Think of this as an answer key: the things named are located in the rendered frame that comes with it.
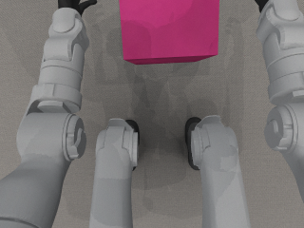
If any right robot foot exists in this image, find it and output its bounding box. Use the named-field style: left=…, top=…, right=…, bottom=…
left=184, top=117, right=201, bottom=171

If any robot left forearm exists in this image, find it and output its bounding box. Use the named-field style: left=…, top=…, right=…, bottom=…
left=16, top=8, right=90, bottom=156

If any right robot hand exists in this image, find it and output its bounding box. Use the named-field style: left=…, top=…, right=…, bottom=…
left=255, top=0, right=269, bottom=13

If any left robot upper arm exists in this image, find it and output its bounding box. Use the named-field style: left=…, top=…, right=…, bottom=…
left=0, top=112, right=86, bottom=228

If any right robot thigh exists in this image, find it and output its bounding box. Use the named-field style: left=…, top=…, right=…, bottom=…
left=191, top=123, right=252, bottom=228

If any left robot hand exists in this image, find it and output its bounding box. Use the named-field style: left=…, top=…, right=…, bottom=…
left=58, top=0, right=97, bottom=17

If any right robot upper arm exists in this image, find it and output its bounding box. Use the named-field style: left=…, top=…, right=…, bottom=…
left=264, top=103, right=304, bottom=203

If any robot right forearm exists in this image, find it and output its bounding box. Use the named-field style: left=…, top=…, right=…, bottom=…
left=256, top=0, right=304, bottom=105

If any carton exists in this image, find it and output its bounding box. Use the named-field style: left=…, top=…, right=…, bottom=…
left=119, top=0, right=219, bottom=65

